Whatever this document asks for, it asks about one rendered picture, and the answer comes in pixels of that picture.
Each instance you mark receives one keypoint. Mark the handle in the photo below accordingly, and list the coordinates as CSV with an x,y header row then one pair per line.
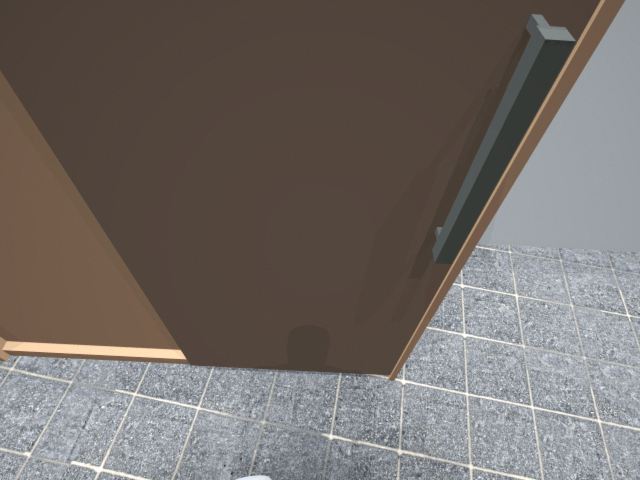
x,y
542,59

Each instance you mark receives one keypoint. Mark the wardrobe door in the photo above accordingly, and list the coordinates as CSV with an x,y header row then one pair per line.
x,y
61,279
272,172

